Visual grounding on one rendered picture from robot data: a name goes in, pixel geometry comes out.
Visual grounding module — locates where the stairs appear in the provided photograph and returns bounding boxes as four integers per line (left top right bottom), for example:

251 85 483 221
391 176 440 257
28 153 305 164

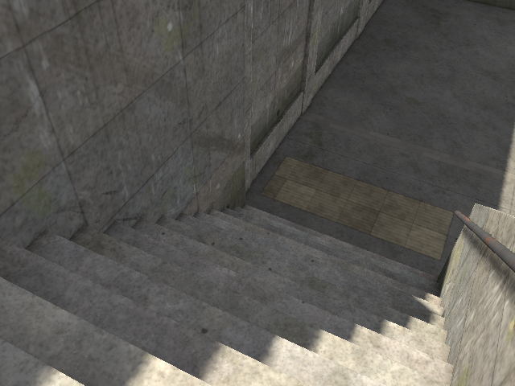
0 204 454 386

